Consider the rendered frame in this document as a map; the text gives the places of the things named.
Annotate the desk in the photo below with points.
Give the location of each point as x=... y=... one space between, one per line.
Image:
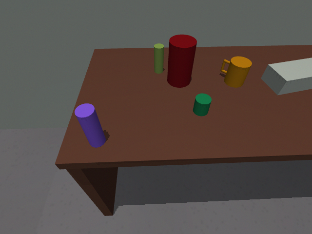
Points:
x=148 y=122

